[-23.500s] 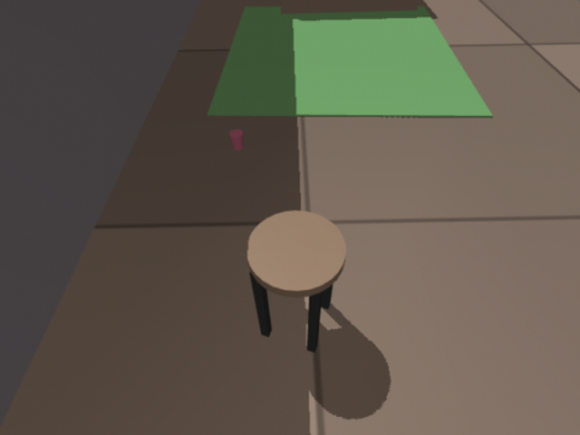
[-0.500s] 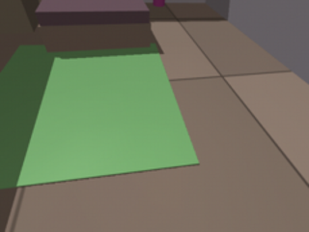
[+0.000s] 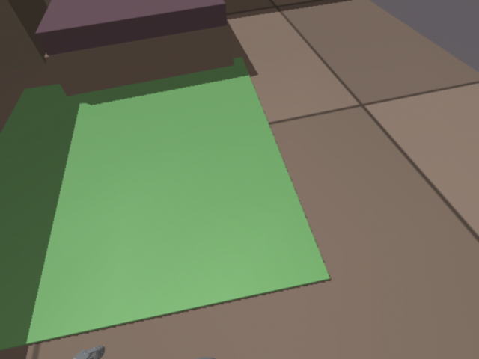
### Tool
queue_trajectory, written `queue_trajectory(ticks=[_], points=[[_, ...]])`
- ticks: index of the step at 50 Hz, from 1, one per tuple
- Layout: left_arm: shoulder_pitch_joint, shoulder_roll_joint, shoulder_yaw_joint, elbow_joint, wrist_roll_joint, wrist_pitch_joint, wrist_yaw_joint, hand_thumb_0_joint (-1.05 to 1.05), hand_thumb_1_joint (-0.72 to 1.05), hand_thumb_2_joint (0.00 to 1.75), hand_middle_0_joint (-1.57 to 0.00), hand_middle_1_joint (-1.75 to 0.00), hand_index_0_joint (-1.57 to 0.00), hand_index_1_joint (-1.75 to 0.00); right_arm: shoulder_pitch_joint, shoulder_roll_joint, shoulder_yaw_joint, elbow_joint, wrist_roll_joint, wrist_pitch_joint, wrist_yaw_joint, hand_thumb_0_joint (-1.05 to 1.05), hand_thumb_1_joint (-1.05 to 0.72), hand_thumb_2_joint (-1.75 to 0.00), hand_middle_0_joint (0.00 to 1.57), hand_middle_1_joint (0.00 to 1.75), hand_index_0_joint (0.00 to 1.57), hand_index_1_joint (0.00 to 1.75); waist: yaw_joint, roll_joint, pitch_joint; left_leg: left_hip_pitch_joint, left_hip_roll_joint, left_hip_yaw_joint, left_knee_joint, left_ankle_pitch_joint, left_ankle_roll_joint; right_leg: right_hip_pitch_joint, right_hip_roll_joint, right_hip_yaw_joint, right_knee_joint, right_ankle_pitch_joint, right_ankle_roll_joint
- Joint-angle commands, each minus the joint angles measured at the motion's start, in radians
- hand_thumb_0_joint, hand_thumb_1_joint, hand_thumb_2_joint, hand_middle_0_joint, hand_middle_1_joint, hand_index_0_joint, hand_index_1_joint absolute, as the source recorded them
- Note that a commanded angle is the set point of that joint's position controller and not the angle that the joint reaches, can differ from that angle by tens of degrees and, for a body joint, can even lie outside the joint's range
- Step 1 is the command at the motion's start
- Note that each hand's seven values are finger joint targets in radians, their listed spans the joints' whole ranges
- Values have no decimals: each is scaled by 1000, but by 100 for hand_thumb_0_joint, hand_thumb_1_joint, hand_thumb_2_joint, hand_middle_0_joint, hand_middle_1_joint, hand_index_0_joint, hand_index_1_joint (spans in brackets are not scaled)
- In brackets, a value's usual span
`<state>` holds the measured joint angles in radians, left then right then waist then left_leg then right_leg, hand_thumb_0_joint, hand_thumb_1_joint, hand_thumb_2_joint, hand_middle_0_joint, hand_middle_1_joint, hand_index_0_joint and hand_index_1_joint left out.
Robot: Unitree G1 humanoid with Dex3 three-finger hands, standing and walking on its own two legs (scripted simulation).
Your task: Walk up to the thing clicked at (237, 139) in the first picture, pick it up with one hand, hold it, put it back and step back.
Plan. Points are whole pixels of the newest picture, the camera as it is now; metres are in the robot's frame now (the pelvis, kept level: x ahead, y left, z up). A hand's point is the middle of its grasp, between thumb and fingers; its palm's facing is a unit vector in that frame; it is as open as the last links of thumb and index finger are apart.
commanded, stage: walk up
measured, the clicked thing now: out of the picture -0.06 +1.17 -0.72
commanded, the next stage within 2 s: none
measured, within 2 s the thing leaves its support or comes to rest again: neither
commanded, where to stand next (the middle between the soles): +0.66 +0.03 m, yaw +1 degrees
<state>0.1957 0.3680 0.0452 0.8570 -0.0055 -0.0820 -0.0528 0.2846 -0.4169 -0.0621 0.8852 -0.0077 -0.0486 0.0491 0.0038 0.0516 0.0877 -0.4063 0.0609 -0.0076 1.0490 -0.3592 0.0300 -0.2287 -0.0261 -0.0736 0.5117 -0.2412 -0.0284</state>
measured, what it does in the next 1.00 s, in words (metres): walks ahead: left foot, then right foot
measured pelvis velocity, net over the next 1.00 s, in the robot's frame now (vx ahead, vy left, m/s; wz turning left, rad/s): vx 0.41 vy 0.00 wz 0.20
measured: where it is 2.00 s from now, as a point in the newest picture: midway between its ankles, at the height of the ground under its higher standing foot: (269, 248)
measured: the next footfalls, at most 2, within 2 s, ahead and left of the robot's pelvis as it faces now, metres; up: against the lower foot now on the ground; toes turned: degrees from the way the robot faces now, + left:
left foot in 0.18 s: +0.24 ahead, +0.16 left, +0.00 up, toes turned +6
right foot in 0.58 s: +0.40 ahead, -0.13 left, +0.00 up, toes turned -5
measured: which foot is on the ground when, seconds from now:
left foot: up 0.00-0.16, down 0.18-0.60, up 0.62-0.96, down 0.98-1.00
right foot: down 0.00-0.22, up 0.24-0.56, down 0.58-1.00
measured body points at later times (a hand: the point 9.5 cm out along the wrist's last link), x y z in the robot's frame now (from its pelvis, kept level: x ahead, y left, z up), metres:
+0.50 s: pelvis +0.22 +0.02 +0.00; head +0.23 +0.03 +0.45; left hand +0.29 +0.34 -0.12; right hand +0.26 -0.31 -0.10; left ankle +0.21 +0.15 -0.74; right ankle +0.32 -0.13 -0.71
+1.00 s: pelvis +0.41 +0.00 -0.02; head +0.41 +0.04 +0.43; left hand +0.45 +0.34 -0.13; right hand +0.55 -0.31 -0.10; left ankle +0.48 +0.15 -0.73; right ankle +0.36 -0.13 -0.73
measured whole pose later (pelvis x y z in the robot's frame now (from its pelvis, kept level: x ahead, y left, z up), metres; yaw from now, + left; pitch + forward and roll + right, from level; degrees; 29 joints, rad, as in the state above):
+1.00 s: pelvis +0.41 +0.00 -0.02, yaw +11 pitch -3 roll +1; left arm 0.20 0.46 0.07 0.79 0.04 -0.01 -0.07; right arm 0.29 -0.41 -0.07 0.86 -0.01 0.00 0.09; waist 0.04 -0.11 0.07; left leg -0.43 0.07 0.12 0.70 -0.23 0.02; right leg -0.14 -0.17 -0.23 0.72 -0.49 0.00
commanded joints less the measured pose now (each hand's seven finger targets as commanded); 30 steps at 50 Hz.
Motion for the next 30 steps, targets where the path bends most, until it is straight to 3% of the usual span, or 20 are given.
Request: queue_trajectory(ticks=[1,5,7,8,9,10,11,12,14,16,17,19,21,23,25,27,28,29,30], points=[[46,306,90,-70,10,-23,16,0,90,90,-20,-30,-20,-30,20,-178,-59,-71,-11,-20,15,0,-90,-90,20,30,20,30,23,-189,-22,-99,52,16,-222,35,-38,30,-237,176,-247,55,-226],[29,321,87,-95,18,-24,5,0,90,90,-20,-30,-20,-30,-36,-167,-67,-92,-12,-36,28,0,-90,-90,20,30,20,30,22,-190,-48,37,40,48,-418,174,-26,-23,-228,152,-210,-31,-190],[6,324,84,-92,16,-17,3,0,90,90,-20,-30,-20,-30,20,-175,-78,-69,-16,-44,25,0,-90,-90,20,30,20,30,-29,-133,-71,187,4,105,-483,240,-14,-84,-213,111,-120,-41,-157],[9,296,71,-100,21,-16,3,0,90,90,-20,-30,-20,-30,92,-202,-89,-46,-19,-48,16,0,-90,-90,20,30,20,30,-69,-70,-109,332,-23,117,-475,201,-1,-146,-184,84,2,21,-132],[44,249,52,-97,23,-14,5,0,90,90,-20,-30,-20,-30,200,-249,-108,-16,-24,-55,4,0,-90,-90,20,30,20,30,-123,77,-166,487,-5,51,-523,106,32,-223,-124,33,262,80,-102],[92,169,31,-104,9,-11,6,0,90,90,-20,-30,-20,-30,264,-343,-131,-22,-38,-61,-9,0,-90,-90,20,30,20,30,-135,323,-184,568,231,-338,-671,-92,102,-420,12,-23,574,-161,-36],[105,250,54,-88,3,-3,22,0,90,90,-20,-30,-20,-30,212,-380,-129,-65,-7,-63,-10,0,-90,-90,20,30,20,30,-117,213,-174,510,384,-696,-842,-238,201,-478,64,100,683,-312,-28],[66,311,58,-74,9,-1,31,0,90,90,-20,-30,-20,-30,154,-360,-129,-75,11,-59,-12,0,-90,-90,20,30,20,30,-95,83,-118,440,390,-646,-820,-208,245,-492,8,166,745,-263,-32],[112,290,56,-35,-4,1,26,0,90,90,-20,-30,-20,-30,65,-282,-90,-105,7,-58,-22,0,-90,-90,20,30,20,30,-34,45,-57,357,296,-366,-783,-10,198,-462,-49,177,687,-150,-23],[150,278,55,-4,0,6,13,0,90,90,-20,-30,-20,-30,36,-263,-78,-102,7,-60,-22,0,-90,-90,20,30,20,30,-8,99,-42,244,249,-188,-768,155,179,-353,-86,137,550,-126,-1],[141,266,54,-4,4,11,3,0,90,90,-20,-30,-20,-30,29,-260,-75,-105,1,-60,-21,0,-90,-90,20,30,20,30,-12,106,-35,205,217,-131,-779,170,174,-308,-81,114,489,-108,13],[108,248,55,-19,11,17,-11,0,90,90,-20,-30,-20,-30,45,-268,-75,-112,-4,-61,-19,0,-90,-90,20,30,20,30,-24,136,-25,226,208,-101,-797,152,191,-310,-84,81,388,-85,31],[71,249,61,-34,19,18,-21,0,90,90,-20,-30,-20,-30,32,-287,-80,-122,-1,-61,-14,0,-90,-90,20,30,20,30,-27,128,-12,191,225,-98,-812,22,208,-272,-99,66,288,-47,27],[63,249,68,-33,18,13,-26,0,90,90,-20,-30,-20,-30,1,-288,-79,-136,0,-60,-11,0,-90,-90,20,30,20,30,-12,110,-18,148,213,-73,-796,-43,190,-197,-89,54,185,20,18],[71,246,74,-23,19,9,-27,0,90,90,-20,-30,-20,-30,-4,-283,-75,-140,2,-54,-9,0,-90,-90,20,30,20,30,-1,92,-41,139,192,-53,-737,-21,167,-122,-49,15,134,37,12],[120,246,81,-1,23,4,-21,0,90,90,-20,-30,-20,-30,-17,-270,-71,-144,5,-44,-8,0,-90,-90,20,30,20,30,34,43,-54,71,172,-20,-633,-16,140,18,-12,-32,88,70,8],[169,269,93,12,25,-4,-12,0,90,90,-20,-30,-20,-30,-1,-239,-57,-145,2,-40,-10,0,-90,-90,20,30,20,30,60,-19,-79,20,147,-6,-516,6,116,132,-5,-6,74,13,-1],[248,312,110,27,26,-15,1,0,90,90,-20,-30,-20,-30,31,-185,-38,-145,1,-38,-10,0,-90,-90,20,30,20,30,103,-200,-114,-64,72,60,-251,40,83,252,-62,112,-47,-148,-27],[302,403,131,13,28,-28,16,0,90,90,-20,-30,-20,-30,43,-117,-12,-168,4,-38,-10,0,-90,-90,20,30,20,30,111,-403,-112,-253,-62,110,47,-141,21,311,-320,553,-235,-290,-113]])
